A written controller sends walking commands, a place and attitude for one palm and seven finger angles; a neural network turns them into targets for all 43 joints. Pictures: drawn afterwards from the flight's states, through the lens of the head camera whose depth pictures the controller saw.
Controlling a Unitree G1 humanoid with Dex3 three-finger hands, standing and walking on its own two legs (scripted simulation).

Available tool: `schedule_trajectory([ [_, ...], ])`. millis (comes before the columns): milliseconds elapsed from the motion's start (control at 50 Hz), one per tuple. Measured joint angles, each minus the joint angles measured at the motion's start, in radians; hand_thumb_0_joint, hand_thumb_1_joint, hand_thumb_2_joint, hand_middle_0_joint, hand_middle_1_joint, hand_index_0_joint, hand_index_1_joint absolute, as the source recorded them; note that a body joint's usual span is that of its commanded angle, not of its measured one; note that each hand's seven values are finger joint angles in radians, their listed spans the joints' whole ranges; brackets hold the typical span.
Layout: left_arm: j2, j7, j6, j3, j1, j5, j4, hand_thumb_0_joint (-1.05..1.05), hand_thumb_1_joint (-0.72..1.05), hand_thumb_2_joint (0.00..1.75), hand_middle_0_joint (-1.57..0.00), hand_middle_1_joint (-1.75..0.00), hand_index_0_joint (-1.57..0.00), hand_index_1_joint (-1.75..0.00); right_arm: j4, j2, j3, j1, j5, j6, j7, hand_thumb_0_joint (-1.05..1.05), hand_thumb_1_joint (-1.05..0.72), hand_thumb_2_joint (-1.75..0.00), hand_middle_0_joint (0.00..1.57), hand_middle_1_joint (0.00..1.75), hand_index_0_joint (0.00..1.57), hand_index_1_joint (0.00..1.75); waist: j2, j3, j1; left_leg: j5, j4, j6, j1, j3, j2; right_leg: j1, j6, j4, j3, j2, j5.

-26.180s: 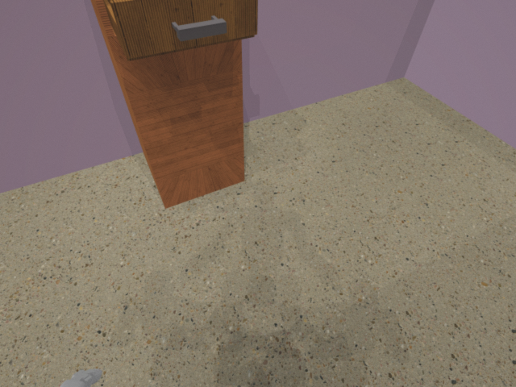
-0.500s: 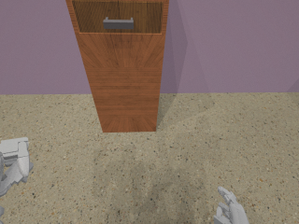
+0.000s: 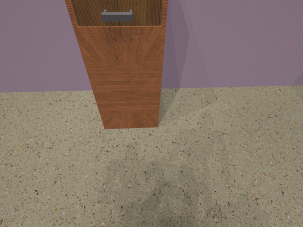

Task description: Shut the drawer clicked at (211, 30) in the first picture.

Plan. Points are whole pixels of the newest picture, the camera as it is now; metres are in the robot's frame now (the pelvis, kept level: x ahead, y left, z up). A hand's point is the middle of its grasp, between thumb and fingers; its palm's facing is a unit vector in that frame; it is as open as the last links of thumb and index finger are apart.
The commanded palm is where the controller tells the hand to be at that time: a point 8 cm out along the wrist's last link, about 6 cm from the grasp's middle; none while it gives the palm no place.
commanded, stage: let the arm hang, fingers relaxed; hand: left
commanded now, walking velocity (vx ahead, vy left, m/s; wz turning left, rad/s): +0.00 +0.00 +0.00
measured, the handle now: (117, 14) +0.90 +0.18 +0.14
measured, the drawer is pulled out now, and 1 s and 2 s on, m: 0.00 0.00 0.00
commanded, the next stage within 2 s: look to check the result in 0.78 s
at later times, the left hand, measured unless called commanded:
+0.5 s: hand out of the picture +0.08 +0.25 -0.14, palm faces +0.01 -0.93 -0.36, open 7.1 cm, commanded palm none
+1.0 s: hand out of the picture +0.12 +0.23 -0.14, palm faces -0.02 -0.94 -0.34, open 7.4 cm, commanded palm none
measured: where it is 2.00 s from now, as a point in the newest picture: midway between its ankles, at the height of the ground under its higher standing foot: outside the picture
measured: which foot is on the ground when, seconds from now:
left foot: down 0.00-1.00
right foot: down 0.00-1.00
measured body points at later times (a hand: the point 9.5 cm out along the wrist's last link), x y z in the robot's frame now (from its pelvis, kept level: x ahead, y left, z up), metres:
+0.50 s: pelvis +0.02 -0.01 +0.01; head +0.02 -0.02 +0.46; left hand +0.08 +0.30 -0.11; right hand +0.06 -0.28 -0.14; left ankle +0.05 +0.12 -0.73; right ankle +0.04 -0.13 -0.73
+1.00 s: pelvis +0.04 -0.02 +0.02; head +0.06 -0.03 +0.47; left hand +0.12 +0.28 -0.11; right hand +0.11 -0.32 -0.12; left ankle +0.05 +0.12 -0.73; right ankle +0.04 -0.13 -0.73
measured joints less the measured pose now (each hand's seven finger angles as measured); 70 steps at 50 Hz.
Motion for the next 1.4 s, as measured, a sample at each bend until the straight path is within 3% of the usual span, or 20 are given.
schedule_trajectory([
  [100,0.019,0.013,-0.020,0.037,0.008,-0.012,0.128,0.02,0.90,0.90,-0.88,-1.05,-0.87,-1.07,0.104,0.014,-0.007,0.068,0.001,0.014,-0.011,0.01,-0.91,-0.90,0.20,0.30,0.20,0.30,-0.012,0.018,0.021,0.024,-0.047,-0.008,0.024,-0.017,0.007,0.038,-0.009,-0.064,-0.019,0.010,0.028],
  [200,0.058,0.014,-0.024,0.049,0.003,-0.014,0.210,0.01,0.90,0.90,-0.69,-0.84,-0.68,-0.85,0.162,0.028,-0.014,0.089,0.005,0.014,-0.018,0.01,-0.91,-0.90,0.20,0.30,0.20,0.30,0.000,0.021,0.023,0.038,-0.083,-0.010,0.052,-0.020,0.008,0.067,-0.011,-0.102,-0.023,0.014,0.042],
  [360,0.094,0.018,-0.033,0.061,-0.055,-0.016,0.248,0.01,0.90,0.90,-0.39,-0.51,-0.38,-0.51,0.185,0.040,-0.015,0.049,0.007,0.003,-0.017,0.01,-0.91,-0.90,0.20,0.30,0.20,0.30,0.028,0.006,0.021,0.048,-0.120,-0.011,0.086,-0.016,0.002,0.094,-0.007,-0.123,-0.020,0.010,0.044],
  [480,0.092,0.017,-0.045,0.058,-0.118,-0.016,0.235,0.01,0.90,0.90,-0.26,-0.37,-0.26,-0.37,0.182,0.033,-0.012,-0.013,0.007,-0.007,-0.013,0.01,-0.91,-0.89,0.20,0.30,0.20,0.30,0.039,-0.008,0.018,0.053,-0.146,-0.012,0.110,-0.014,-0.001,0.112,-0.004,-0.137,-0.019,0.007,0.043],
  [700,0.070,0.013,-0.064,0.045,-0.185,-0.015,0.213,0.01,0.90,0.90,-0.21,-0.31,-0.21,-0.31,0.171,-0.005,-0.010,-0.099,0.007,-0.021,-0.012,0.01,-0.91,-0.89,0.20,0.30,0.20,0.30,0.034,-0.018,0.014,0.064,-0.196,-0.019,0.148,-0.014,0.002,0.145,-0.007,-0.178,-0.019,0.013,0.050],
  [920,0.084,0.011,-0.061,0.043,-0.174,-0.016,0.228,0.01,0.90,0.90,-0.21,-0.30,-0.20,-0.30,0.178,-0.034,-0.006,-0.105,0.008,-0.017,-0.014,0.01,-0.91,-0.90,0.20,0.30,0.20,0.30,0.024,-0.005,0.013,0.065,-0.225,-0.030,0.167,-0.015,0.013,0.165,-0.015,-0.213,-0.021,0.027,0.053],
  [1400,0.092,0.018,-0.063,0.042,-0.164,-0.020,0.238,0.01,0.90,0.90,-0.21,-0.30,-0.20,-0.30,0.189,-0.020,0.000,-0.102,0.011,-0.014,-0.017,0.01,-0.91,-0.89,0.20,0.30,0.20,0.30,0.029,-0.003,0.016,0.047,-0.248,-0.041,0.199,-0.012,0.024,0.197,-0.022,-0.239,-0.020,0.039,0.038],
])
